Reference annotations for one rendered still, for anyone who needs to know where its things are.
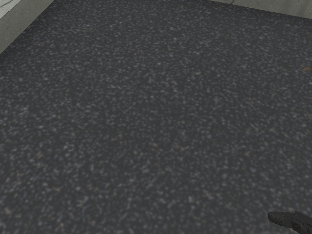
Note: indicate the robot right hand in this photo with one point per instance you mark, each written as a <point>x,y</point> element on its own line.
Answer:
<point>299,222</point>

